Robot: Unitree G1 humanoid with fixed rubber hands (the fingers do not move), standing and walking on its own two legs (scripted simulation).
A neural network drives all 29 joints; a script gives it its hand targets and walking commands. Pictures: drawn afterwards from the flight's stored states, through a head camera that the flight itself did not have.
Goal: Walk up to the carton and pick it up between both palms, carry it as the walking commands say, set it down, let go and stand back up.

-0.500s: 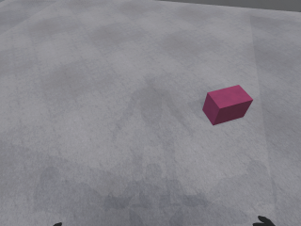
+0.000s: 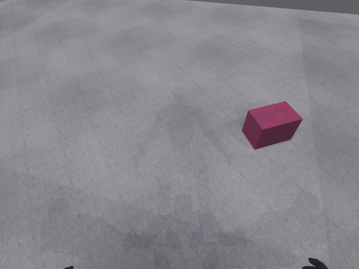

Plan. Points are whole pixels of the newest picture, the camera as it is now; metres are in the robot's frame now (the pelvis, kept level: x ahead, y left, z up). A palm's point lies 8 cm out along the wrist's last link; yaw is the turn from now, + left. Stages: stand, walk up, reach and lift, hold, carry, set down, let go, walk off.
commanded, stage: stand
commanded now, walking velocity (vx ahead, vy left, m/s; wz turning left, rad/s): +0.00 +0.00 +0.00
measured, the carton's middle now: (270, 125) +1.11 -0.62 -0.68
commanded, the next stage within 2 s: walk up in 0.20 s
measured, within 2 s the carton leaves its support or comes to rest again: neither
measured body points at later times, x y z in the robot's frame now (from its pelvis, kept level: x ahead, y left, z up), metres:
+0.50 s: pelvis +0.01 -0.01 +0.00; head +0.03 +0.00 +0.45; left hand +0.12 +0.29 -0.13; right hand +0.07 -0.33 -0.12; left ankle -0.01 +0.12 -0.75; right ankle -0.02 -0.14 -0.69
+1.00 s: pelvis +0.16 -0.14 -0.01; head +0.19 -0.15 +0.44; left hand +0.22 +0.12 -0.15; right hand +0.23 -0.41 -0.13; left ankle +0.27 -0.04 -0.71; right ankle +0.09 -0.25 -0.75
